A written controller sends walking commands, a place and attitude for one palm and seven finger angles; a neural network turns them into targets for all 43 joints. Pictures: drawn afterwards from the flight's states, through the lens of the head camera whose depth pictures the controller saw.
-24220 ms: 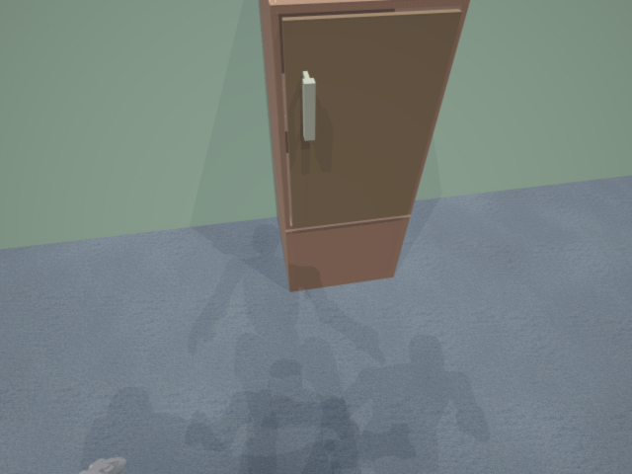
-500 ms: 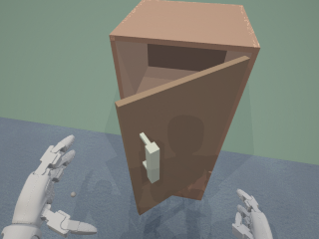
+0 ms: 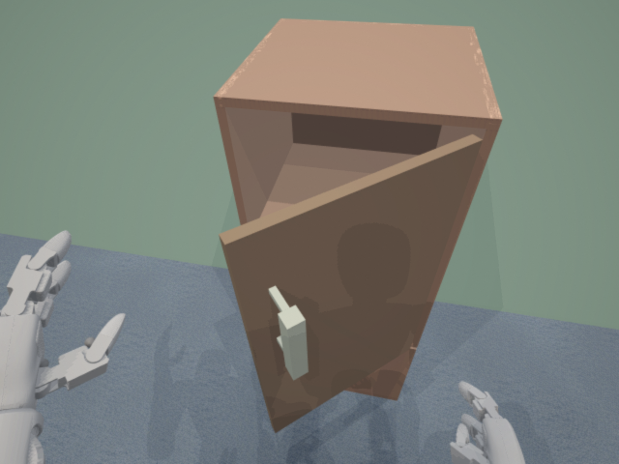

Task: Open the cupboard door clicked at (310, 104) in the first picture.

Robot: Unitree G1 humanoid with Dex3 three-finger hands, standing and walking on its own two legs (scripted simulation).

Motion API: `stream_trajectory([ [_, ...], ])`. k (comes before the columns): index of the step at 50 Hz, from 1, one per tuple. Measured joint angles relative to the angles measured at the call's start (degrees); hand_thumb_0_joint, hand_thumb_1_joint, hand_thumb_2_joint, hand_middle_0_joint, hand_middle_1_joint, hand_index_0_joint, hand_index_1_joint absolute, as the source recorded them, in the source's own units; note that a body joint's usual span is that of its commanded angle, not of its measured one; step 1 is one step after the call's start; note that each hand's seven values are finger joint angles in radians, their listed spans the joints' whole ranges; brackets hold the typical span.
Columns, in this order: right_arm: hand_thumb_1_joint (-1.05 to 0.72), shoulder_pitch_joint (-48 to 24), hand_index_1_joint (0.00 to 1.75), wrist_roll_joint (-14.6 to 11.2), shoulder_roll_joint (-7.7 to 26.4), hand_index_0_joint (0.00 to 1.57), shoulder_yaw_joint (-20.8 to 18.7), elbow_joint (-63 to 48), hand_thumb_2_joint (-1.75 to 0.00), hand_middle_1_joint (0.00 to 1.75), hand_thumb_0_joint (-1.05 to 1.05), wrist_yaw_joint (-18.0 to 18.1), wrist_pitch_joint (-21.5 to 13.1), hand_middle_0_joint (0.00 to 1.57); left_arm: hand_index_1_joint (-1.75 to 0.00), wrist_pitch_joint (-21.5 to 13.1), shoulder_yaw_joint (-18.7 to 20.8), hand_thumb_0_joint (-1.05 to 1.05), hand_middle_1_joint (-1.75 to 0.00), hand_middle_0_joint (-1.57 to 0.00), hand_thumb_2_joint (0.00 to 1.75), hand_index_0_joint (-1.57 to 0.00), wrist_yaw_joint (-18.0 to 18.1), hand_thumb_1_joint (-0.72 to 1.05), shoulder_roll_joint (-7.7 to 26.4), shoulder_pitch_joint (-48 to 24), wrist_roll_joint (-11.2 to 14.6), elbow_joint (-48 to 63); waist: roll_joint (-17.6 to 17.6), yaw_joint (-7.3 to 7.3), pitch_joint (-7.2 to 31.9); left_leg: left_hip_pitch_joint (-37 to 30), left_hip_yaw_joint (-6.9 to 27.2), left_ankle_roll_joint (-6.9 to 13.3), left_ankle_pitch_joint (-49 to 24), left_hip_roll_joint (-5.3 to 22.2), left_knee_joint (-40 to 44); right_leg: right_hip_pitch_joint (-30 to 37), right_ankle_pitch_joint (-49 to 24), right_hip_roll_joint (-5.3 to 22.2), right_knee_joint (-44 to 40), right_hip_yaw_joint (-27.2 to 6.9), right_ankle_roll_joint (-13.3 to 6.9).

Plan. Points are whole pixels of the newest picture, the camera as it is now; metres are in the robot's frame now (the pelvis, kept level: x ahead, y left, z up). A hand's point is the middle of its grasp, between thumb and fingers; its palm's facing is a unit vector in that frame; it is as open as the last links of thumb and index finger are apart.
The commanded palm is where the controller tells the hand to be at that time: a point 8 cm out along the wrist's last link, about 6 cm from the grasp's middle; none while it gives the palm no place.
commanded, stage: draw the hand back to the body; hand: left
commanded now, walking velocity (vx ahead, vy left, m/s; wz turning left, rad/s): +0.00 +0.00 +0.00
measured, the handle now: (286, 332) +0.28 +0.07 +0.03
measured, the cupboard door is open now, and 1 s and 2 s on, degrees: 42 42 42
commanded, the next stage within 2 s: step back with the hand held close in 0.48 s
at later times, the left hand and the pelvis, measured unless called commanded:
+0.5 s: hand (80, 340) +0.17 +0.25 +0.16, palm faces +0.45 -0.79 -0.41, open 7.5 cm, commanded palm +0.13 +0.28 +0.17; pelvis -0.01 -0.01 +0.00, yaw -1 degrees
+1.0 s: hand (46, 372) +0.14 +0.26 +0.16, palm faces +0.37 -0.77 -0.52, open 7.4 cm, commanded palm +0.09 +0.30 +0.18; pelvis -0.06 +0.01 +0.00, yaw -1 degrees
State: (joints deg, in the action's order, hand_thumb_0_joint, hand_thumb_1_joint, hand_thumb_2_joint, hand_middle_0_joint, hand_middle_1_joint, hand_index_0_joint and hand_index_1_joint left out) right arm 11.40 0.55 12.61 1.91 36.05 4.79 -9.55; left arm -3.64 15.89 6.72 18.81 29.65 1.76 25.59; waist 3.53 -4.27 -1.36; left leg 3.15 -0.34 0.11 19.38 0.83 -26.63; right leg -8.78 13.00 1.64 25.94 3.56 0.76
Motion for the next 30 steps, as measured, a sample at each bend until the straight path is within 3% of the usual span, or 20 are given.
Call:
stream_trajectory([
  [9, -0.91, -0.86, 0.30, -0.02, 0.38, 0.20, -0.79, 0.60, -0.90, 0.30, 0.02, -0.39, 1.37, 0.20, -0.30, -0.75, 3.87, 0.01, -0.30, -0.20, 0.83, -0.21, -0.08, 0.72, 0.77, -3.19, 0.77, -1.17, 0.45, -0.13, -0.35, -1.87, -0.10, -0.49, -1.10, 0.56, 2.33, 1.60, -0.86, -0.63, -1.88, 0.01, -0.50],
  [13, -0.91, -0.89, 0.30, -0.11, 0.41, 0.20, -1.06, 0.70, -0.90, 0.30, 0.02, -0.63, 2.09, 0.20, -0.30, -0.82, 3.68, 0.01, -0.30, -0.20, 0.86, -0.21, -0.31, 0.80, 0.02, -3.17, 0.91, -2.14, 0.52, 0.01, -0.58, -2.11, -0.20, -0.64, -1.50, 0.79, 2.81, 1.82, -1.33, -0.88, -2.44, -0.06, -0.69],
  [30, -0.91, -0.20, 0.30, -0.08, -0.04, 0.20, -1.23, 2.05, -0.90, 0.30, 0.02, -0.28, 0.97, 0.20, -0.30, -1.84, 3.07, 0.02, -0.30, -0.21, 0.90, -0.21, -0.24, 0.88, -0.17, -3.18, 0.47, -2.99, 0.49, 0.06, -1.30, -2.71, -0.38, -0.89, -2.65, 1.00, 3.22, 2.52, -2.75, -1.15, -3.25, -0.23, -1.06],
])
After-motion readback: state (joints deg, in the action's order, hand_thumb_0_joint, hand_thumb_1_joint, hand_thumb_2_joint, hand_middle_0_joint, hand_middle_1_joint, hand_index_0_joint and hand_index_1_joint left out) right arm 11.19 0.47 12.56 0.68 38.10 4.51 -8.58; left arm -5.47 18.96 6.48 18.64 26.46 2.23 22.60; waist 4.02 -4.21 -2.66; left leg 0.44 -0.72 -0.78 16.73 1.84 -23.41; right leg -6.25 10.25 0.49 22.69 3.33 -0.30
